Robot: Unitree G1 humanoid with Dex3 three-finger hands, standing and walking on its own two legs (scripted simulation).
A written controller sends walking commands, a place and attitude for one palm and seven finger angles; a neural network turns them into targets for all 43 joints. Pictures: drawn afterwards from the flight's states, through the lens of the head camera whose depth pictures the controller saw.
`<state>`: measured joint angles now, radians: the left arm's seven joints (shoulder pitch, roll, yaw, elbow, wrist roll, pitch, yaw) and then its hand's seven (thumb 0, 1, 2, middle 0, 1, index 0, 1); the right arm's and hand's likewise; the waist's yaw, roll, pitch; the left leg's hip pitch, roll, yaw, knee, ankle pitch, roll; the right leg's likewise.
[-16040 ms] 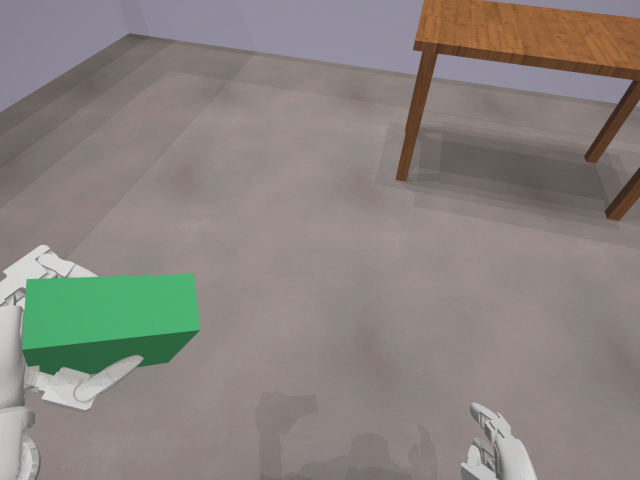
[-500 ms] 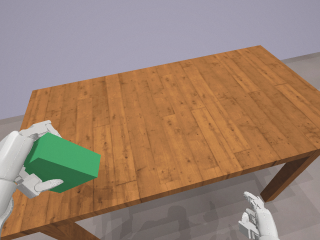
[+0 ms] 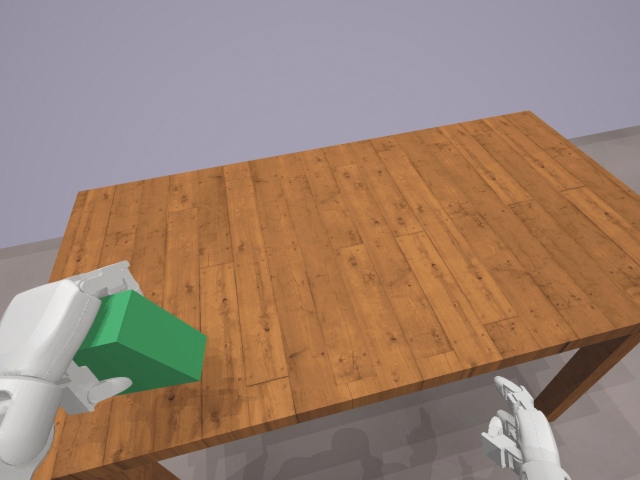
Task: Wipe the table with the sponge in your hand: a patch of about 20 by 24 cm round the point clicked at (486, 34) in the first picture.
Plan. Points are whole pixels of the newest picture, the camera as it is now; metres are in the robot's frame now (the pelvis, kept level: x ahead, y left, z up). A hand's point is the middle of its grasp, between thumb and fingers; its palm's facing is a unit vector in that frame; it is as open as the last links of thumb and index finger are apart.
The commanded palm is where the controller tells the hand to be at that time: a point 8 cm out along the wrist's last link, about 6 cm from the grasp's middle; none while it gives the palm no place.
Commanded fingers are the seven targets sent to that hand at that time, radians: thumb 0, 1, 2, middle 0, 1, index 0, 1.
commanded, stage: turn the palm down, sponge in hand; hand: left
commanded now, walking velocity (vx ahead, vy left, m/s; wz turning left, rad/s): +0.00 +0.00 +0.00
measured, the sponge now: (129, 356) +0.21 +0.25 +0.09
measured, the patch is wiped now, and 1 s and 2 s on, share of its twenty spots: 0.00 0.00 0.00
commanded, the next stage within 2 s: move the sponge above the wiping area in 0.96 s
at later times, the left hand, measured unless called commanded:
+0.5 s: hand (63, 315) +0.23 +0.31 +0.14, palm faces +0.13 -0.07 -0.99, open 9.8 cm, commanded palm +0.19 +0.30 +0.19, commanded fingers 0.00 0.10 1.30 -1.20 -1.60 -1.20 -1.60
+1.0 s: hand (62, 323) +0.22 +0.31 +0.14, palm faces +0.11 -0.06 -0.99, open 9.8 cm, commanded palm +0.18 +0.29 +0.19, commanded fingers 0.00 0.10 1.30 -1.20 -1.60 -1.20 -1.60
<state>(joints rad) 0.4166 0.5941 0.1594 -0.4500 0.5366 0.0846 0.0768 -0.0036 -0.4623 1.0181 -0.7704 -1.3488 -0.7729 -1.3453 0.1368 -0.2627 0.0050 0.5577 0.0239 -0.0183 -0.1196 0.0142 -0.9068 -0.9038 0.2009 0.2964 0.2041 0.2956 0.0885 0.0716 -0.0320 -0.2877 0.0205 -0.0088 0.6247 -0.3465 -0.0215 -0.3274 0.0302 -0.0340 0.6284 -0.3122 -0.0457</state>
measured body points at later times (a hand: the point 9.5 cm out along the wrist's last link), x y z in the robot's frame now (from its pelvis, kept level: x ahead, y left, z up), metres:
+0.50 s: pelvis -0.01 +0.03 +0.02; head -0.01 +0.00 +0.46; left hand +0.22 +0.31 +0.19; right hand +0.22 -0.20 -0.07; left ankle -0.01 +0.13 -0.73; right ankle +0.01 -0.09 -0.73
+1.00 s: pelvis -0.01 +0.01 +0.02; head -0.03 -0.03 +0.47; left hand +0.21 +0.31 +0.19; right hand +0.22 -0.21 -0.07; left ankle -0.01 +0.13 -0.73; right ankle +0.01 -0.09 -0.73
